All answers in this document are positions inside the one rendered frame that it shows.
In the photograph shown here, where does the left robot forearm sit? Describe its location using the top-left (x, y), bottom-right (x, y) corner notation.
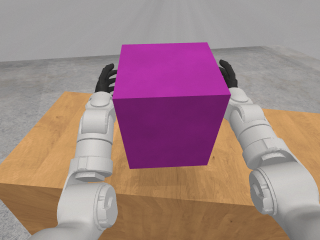
top-left (57, 91), bottom-right (116, 222)

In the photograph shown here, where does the right robot forearm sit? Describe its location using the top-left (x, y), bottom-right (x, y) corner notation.
top-left (223, 87), bottom-right (320, 202)

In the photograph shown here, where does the robot left upper arm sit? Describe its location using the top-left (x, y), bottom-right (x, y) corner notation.
top-left (27, 182), bottom-right (118, 240)

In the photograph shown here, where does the robot left hand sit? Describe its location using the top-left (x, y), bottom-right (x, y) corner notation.
top-left (94, 63), bottom-right (118, 96)

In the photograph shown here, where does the carton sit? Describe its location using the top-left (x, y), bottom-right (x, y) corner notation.
top-left (112, 42), bottom-right (231, 169)

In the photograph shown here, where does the pedestal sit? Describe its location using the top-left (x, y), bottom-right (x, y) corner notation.
top-left (0, 91), bottom-right (320, 240)

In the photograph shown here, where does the robot right upper arm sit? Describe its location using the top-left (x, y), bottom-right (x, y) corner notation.
top-left (249, 161), bottom-right (320, 240)

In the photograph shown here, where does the robot right hand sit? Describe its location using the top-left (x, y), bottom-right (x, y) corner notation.
top-left (219, 59), bottom-right (238, 88)

